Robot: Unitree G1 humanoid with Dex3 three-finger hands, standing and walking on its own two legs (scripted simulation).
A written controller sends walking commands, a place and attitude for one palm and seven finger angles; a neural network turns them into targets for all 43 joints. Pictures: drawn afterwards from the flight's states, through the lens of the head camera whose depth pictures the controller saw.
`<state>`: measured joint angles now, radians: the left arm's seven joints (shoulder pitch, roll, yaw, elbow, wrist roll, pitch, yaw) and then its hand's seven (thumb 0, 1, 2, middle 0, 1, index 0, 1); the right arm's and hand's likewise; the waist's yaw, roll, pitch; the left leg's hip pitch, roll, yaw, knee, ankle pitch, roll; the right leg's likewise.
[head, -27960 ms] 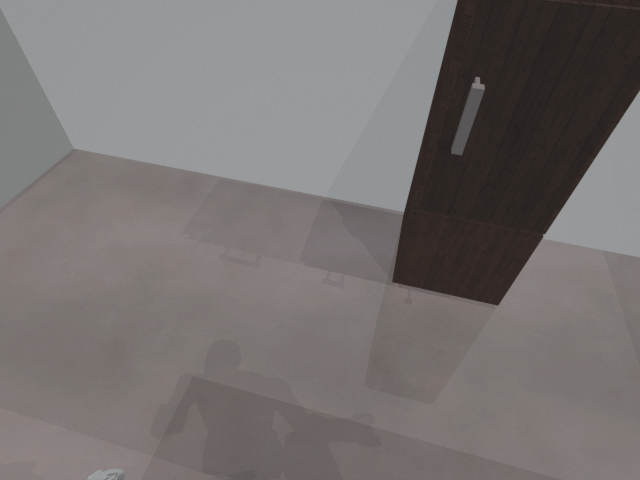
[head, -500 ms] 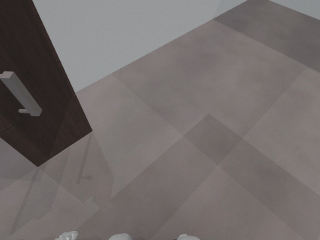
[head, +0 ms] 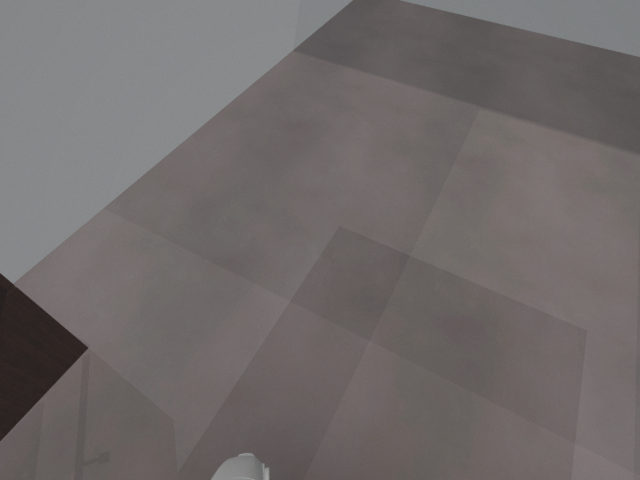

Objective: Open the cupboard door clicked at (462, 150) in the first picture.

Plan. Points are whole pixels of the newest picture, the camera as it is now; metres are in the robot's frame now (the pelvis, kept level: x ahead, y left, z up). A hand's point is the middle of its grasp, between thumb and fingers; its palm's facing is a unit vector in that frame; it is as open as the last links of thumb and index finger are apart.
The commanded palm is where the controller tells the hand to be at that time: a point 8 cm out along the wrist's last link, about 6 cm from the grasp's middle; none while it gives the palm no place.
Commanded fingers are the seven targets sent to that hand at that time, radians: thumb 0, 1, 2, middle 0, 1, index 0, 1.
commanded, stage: walk to a spot facing it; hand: left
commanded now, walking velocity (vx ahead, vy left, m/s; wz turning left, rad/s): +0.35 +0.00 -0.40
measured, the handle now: out of the picture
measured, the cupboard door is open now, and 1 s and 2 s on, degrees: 45 45 45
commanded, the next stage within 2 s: turn to face it in 1.36 s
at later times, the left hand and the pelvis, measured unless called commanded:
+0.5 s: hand (267, 339) +0.35 +0.11 -0.16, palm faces -0.19 -0.96 -0.21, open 7.4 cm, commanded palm none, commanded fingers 0.00 0.90 0.90 -0.20 -0.30 -0.20 -0.30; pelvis +0.20 -0.05 -0.01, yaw -10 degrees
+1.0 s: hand (314, 248) +0.55 +0.04 -0.16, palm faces -0.23 -0.96 -0.18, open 7.4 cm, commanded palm none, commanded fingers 0.00 0.90 0.90 -0.20 -0.30 -0.20 -0.30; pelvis +0.42 -0.12 +0.00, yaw -14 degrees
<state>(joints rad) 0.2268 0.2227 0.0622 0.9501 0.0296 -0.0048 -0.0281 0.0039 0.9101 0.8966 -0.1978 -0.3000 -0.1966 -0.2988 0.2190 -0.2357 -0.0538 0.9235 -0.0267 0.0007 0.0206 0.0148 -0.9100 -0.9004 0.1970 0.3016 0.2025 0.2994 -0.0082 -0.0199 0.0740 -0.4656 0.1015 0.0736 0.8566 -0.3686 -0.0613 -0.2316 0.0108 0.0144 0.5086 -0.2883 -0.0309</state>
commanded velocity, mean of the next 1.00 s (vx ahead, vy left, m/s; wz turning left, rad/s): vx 0.37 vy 0.00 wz -0.17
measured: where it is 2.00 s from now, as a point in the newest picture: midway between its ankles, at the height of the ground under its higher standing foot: (389, 303)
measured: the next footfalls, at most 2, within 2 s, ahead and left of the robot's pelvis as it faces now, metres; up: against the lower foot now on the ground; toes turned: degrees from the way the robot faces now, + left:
left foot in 0.08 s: +0.14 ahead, +0.14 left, +0.00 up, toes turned +2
right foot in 0.40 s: +0.24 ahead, -0.17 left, +0.00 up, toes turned -17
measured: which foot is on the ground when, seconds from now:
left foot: up 0.00-0.06, down 0.08-0.40, up 0.42-0.70, down 0.72-1.00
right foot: down 0.00-0.08, up 0.10-0.38, down 0.40-0.72, up 0.74-1.00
